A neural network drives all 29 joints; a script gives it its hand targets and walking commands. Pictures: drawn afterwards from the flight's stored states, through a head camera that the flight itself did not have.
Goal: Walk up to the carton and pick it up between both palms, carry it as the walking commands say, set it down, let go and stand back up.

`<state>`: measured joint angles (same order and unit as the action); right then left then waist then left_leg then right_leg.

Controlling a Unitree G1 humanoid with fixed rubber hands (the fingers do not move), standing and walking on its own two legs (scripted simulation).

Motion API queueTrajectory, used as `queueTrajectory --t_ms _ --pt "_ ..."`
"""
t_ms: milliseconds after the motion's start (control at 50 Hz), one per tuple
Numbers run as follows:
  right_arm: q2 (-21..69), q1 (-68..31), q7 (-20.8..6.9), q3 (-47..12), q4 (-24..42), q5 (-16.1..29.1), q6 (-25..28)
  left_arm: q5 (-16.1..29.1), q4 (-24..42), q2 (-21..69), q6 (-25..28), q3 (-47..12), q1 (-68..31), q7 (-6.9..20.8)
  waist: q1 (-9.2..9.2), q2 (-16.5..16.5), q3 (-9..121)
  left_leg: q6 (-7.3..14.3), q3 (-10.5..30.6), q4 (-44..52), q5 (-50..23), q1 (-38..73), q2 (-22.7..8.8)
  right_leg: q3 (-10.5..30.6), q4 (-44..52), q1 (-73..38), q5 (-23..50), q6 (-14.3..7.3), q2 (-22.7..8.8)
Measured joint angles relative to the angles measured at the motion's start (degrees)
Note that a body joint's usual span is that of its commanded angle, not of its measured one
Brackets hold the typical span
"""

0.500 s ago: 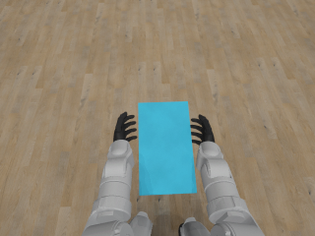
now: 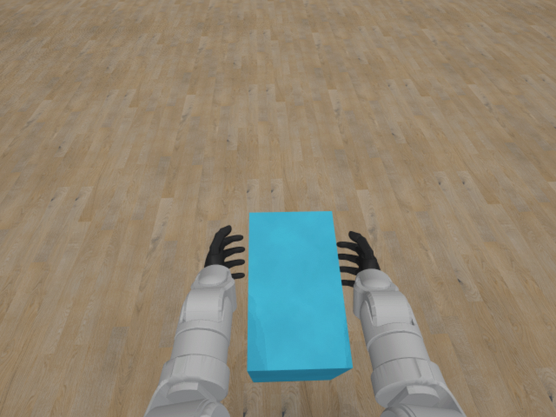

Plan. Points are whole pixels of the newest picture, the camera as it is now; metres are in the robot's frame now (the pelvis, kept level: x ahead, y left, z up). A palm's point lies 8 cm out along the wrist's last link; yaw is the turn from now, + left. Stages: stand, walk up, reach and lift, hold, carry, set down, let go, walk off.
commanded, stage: reach and lift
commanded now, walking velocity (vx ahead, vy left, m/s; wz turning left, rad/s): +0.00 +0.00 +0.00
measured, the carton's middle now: (291, 299) +0.33 +0.02 -0.07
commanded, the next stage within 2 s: hold in 1.38 s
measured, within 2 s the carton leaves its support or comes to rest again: neither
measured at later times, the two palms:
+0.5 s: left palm (219, 268) +0.30 +0.12 +0.07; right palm (385, 270) +0.30 -0.11 +0.07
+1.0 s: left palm (224, 263) +0.31 +0.11 +0.07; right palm (386, 273) +0.30 -0.11 +0.07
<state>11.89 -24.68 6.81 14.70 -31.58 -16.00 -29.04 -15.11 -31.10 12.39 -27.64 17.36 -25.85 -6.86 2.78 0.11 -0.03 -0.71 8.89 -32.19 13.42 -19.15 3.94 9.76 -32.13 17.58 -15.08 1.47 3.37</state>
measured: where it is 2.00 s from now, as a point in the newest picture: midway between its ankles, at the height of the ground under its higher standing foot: outside the picture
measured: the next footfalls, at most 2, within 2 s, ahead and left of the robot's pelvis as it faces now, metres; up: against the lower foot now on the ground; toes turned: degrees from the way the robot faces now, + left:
none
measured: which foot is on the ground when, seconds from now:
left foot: down 0.00-1.00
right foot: down 0.00-1.00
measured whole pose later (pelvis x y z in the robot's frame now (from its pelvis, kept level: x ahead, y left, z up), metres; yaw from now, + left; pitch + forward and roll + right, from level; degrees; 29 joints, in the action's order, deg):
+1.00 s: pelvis -0.01 +0.00 +0.00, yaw +0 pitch -7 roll +0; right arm 13.9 -29.9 8.6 18.8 -32.0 -20.0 -41.1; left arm -19.2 -32.1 14.1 -39.3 20.8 -30.6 -9.0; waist 0.3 -0.1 0.8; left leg -0.6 7.6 -30.7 12.9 -10.5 3.1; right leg 8.8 -30.1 8.9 -14.0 1.4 3.0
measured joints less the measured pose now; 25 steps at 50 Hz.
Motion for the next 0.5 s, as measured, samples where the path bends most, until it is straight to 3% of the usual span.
queueTrajectory --t_ms 240,500 --pt "0.94 -2.43 0.29 1.78 0.98 -1.81 -6.98 -0.18 1.4 0.38 -6.7 0.23 -1.03 -0.89 -0.66 -0.15 -0.51 -0.15 0.07 1.85 -0.78 6.76 -0.29 -0.44 1.62 -6.66 0.71 -0.28 -0.16" --pt "2.27 -6.52 1.22 5.28 -1.85 -4.81 -12.17 -4.14 -0.51 1.56 -12.04 4.52 -4.31 -0.81 -1.27 0.23 -0.42 -0.52 -0.02 2.94 -1.16 12.0 -0.71 -1.02 2.03 -11.57 0.86 -0.74 -0.14"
